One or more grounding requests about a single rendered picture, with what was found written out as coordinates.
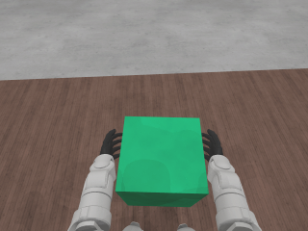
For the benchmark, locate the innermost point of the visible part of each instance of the robot right forearm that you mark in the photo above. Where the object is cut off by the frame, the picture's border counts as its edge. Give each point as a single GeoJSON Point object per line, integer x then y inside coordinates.
{"type": "Point", "coordinates": [233, 213]}

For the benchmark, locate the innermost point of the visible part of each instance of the robot left forearm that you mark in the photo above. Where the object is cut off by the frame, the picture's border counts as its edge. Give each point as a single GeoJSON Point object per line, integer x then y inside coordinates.
{"type": "Point", "coordinates": [95, 203]}

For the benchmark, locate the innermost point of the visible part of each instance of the right robot shin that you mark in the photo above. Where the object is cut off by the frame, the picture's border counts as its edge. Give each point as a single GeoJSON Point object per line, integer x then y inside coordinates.
{"type": "Point", "coordinates": [184, 225]}

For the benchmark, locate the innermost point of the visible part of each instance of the robot right hand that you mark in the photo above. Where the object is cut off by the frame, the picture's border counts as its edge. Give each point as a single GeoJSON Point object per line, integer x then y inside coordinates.
{"type": "Point", "coordinates": [213, 143]}

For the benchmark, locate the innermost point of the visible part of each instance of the robot left hand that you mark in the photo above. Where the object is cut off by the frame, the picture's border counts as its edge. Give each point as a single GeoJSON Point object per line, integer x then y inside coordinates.
{"type": "Point", "coordinates": [108, 144]}

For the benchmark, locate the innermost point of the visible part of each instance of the carton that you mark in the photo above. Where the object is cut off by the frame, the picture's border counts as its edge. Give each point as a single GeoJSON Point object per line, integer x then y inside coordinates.
{"type": "Point", "coordinates": [161, 162]}

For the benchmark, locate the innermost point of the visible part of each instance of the robot shin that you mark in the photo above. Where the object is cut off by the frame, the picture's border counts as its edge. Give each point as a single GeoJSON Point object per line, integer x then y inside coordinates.
{"type": "Point", "coordinates": [184, 225]}
{"type": "Point", "coordinates": [135, 224]}

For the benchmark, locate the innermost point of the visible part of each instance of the left robot shin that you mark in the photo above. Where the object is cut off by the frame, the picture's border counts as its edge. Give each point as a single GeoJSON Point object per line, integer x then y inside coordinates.
{"type": "Point", "coordinates": [135, 224]}

